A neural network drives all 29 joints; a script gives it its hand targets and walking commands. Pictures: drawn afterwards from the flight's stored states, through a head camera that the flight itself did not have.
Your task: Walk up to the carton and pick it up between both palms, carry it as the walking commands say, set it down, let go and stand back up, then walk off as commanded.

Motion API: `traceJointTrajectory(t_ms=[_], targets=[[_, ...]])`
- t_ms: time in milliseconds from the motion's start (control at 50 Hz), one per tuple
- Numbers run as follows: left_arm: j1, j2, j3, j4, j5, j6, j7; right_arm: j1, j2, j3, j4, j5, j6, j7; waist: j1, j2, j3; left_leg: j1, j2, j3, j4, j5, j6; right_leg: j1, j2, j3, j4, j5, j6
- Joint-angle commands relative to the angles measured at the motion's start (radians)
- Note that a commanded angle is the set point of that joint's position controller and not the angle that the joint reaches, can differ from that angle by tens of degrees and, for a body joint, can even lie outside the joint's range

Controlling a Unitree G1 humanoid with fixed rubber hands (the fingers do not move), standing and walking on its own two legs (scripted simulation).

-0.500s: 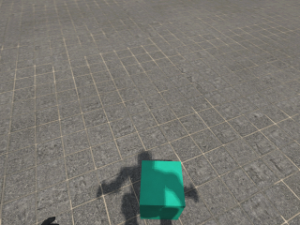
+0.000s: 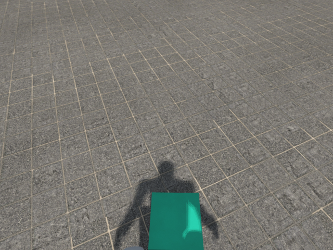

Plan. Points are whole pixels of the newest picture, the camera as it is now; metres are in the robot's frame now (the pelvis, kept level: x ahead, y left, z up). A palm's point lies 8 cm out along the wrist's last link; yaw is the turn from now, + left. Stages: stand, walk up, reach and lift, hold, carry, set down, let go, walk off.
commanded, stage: walk off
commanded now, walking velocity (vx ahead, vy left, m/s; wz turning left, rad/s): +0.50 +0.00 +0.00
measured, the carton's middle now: (174, 227) +0.33 -0.01 -0.63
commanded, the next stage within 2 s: none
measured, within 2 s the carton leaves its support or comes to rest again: neither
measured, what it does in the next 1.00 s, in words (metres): walks ahead: left foot, then right foot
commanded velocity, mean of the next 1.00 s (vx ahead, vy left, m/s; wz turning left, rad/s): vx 0.50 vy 0.00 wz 0.00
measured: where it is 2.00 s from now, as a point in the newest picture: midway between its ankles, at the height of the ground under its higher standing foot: (178, 160)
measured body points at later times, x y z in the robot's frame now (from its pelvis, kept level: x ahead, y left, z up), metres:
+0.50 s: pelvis +0.23 +0.05 +0.01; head +0.25 +0.07 +0.46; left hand +0.35 +0.30 -0.13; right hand +0.16 -0.20 -0.12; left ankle +0.24 +0.13 -0.74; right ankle +0.20 -0.14 -0.65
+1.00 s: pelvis +0.43 -0.02 +0.01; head +0.45 -0.03 +0.45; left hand +0.40 +0.22 -0.14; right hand +0.50 -0.28 -0.14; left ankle +0.48 +0.12 -0.68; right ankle +0.37 -0.12 -0.74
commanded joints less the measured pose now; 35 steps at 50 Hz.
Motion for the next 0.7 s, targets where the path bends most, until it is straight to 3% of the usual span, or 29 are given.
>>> traceJointTrajectory(t_ms=[0,80,120,140,180,200,220,240,260,280,300,320,360,420,480,520,540,560,580,620,680], targets=[[0.111,0.104,0.013,-0.001,-0.007,-0.016,0.010,-0.179,-0.050,-0.011,-0.127,-0.003,-0.017,0.017,0.044,-0.114,0.100,-0.355,0.075,-0.002,0.039,0.080,-0.028,0.136,-0.282,0.248,-0.211,0.427,-0.119],[0.088,0.099,0.007,-0.005,-0.008,-0.021,0.014,-0.262,0.011,0.015,-0.184,0.010,-0.011,0.032,0.026,-0.123,0.137,-0.165,0.027,0.085,-0.261,0.215,-0.040,-0.047,-0.197,0.101,-0.227,0.549,-0.097],[0.120,0.113,0.010,0.008,-0.010,-0.022,0.010,-0.288,0.010,0.014,-0.202,0.016,-0.009,0.025,0.033,-0.156,0.130,-0.060,-0.007,0.120,-0.345,0.251,-0.019,-0.063,-0.223,0.101,-0.224,0.643,-0.096],[0.118,0.122,0.011,0.010,-0.011,-0.022,0.009,-0.273,-0.002,0.008,-0.203,0.016,-0.008,0.018,0.018,-0.168,0.116,-0.018,-0.022,0.121,-0.370,0.260,-0.003,-0.042,-0.235,0.095,-0.185,0.749,-0.089],[0.114,0.137,0.018,0.012,-0.013,-0.020,0.011,-0.145,-0.042,-0.012,-0.165,0.013,-0.016,0.000,-0.039,-0.146,0.044,0.145,-0.068,0.135,-0.420,0.256,0.031,-0.003,-0.229,0.059,0.007,1.005,-0.059],[0.104,0.152,0.025,0.013,-0.019,-0.017,0.012,-0.009,-0.059,-0.026,-0.123,0.009,-0.024,-0.008,-0.104,-0.132,-0.018,0.327,-0.086,0.147,-0.506,0.303,0.051,-0.049,-0.217,0.035,0.180,1.012,-0.040],[0.098,0.132,0.022,-0.004,-0.025,-0.020,0.012,0.130,-0.120,-0.052,-0.080,-0.012,-0.033,-0.018,-0.162,-0.110,-0.083,0.566,-0.004,0.069,-0.502,0.310,0.075,-0.227,-0.189,0.027,0.369,0.810,-0.023],[0.114,0.036,0.001,-0.051,-0.034,-0.023,0.008,0.255,-0.221,-0.077,-0.061,-0.031,-0.038,-0.023,-0.181,0.108,-0.212,0.781,0.342,-0.341,-0.558,0.214,0.133,-0.474,-0.085,-0.005,0.725,0.124,0.011],[0.124,0.055,0.026,-0.063,-0.037,-0.019,0.012,0.278,-0.275,-0.086,-0.051,0.001,-0.030,-0.012,-0.162,0.181,-0.318,0.709,0.463,-0.699,-0.766,0.205,0.235,-0.528,0.008,0.105,0.960,-0.183,0.012],[0.071,0.057,0.031,-0.080,-0.027,-0.013,0.013,0.160,-0.219,-0.078,-0.056,0.017,-0.028,-0.007,-0.105,0.115,-0.169,0.579,0.425,-0.611,-0.803,0.087,0.225,-0.588,-0.066,0.167,1.012,-0.119,0.000],[-0.078,0.089,0.049,-0.098,-0.010,-0.022,0.003,0.147,-0.110,-0.048,-0.047,0.015,-0.043,-0.007,-0.123,-0.027,-0.049,0.458,0.297,-0.460,-0.780,0.397,0.138,-0.555,-0.087,0.119,0.924,-0.054,-0.002],[-0.026,0.022,0.046,-0.095,-0.016,-0.021,-0.003,0.092,-0.112,-0.047,-0.029,-0.003,-0.055,-0.010,-0.046,0.002,-0.047,0.456,0.283,-0.314,-0.735,0.495,0.122,-0.567,-0.115,0.134,0.875,0.007,-0.001],[0.038,-0.005,0.049,-0.076,-0.008,0.003,-0.019,0.062,-0.041,-0.030,-0.023,0.001,-0.067,-0.019,0.009,0.068,-0.062,0.372,0.214,-0.182,-0.755,0.536,0.076,-0.475,-0.128,0.115,0.808,0.060,0.019],[-0.028,-0.029,0.045,-0.103,-0.001,0.035,-0.033,0.104,-0.018,-0.022,0.005,0.019,-0.084,-0.022,0.021,0.130,-0.046,0.290,0.187,-0.112,-0.820,0.507,0.080,-0.456,-0.124,0.050,0.736,0.111,0.050],[-0.149,-0.021,0.038,-0.146,-0.002,0.053,-0.041,0.142,-0.011,-0.021,0.015,0.011,-0.085,-0.024,0.005,0.153,0.021,0.205,0.188,-0.106,-0.908,0.260,0.095,-0.482,-0.147,0.023,0.606,0.168,0.067],[-0.256,-0.007,0.035,-0.185,-0.008,0.052,-0.042,0.166,-0.008,-0.021,0.015,0.005,-0.082,-0.025,-0.017,0.137,0.067,0.190,0.202,-0.114,-0.951,0.163,0.105,-0.494,-0.161,0.014,0.473,0.206,0.080],[-0.300,-0.004,0.033,-0.202,-0.012,0.049,-0.040,0.182,-0.011,-0.022,0.015,0.001,-0.081,-0.024,-0.029,0.126,0.077,0.196,0.208,-0.110,-0.956,0.160,0.112,-0.489,-0.159,0.006,0.407,0.209,0.085],[-0.386,0.016,0.033,-0.216,-0.008,0.043,-0.039,0.286,0.042,-0.005,0.034,0.008,-0.079,-0.024,-0.097,0.043,0.083,0.223,0.183,-0.132,-0.933,0.297,0.094,-0.466,-0.124,-0.027,0.384,0.179,0.090],[-0.375,-0.020,0.031,-0.217,-0.014,0.041,-0.039,0.300,0.000,-0.012,0.048,-0.002,-0.078,-0.026,-0.073,0.092,0.056,0.276,0.189,-0.095,-0.908,0.314,0.099,-0.473,-0.111,-0.025,0.328,0.177,0.084],[-0.384,-0.024,0.024,-0.220,-0.019,0.036,-0.036,0.281,-0.045,-0.030,0.035,-0.005,-0.073,-0.028,-0.078,0.145,0.038,0.317,0.197,-0.069,-0.880,0.324,0.109,-0.438,-0.097,-0.049,0.251,0.160,0.078],[-0.408,-0.016,0.025,-0.231,-0.017,0.026,-0.026,0.299,-0.017,-0.035,0.048,-0.006,-0.058,-0.027,-0.082,0.160,0.052,0.322,0.223,-0.071,-0.815,0.380,0.123,-0.363,-0.070,-0.079,0.160,0.061,0.066]])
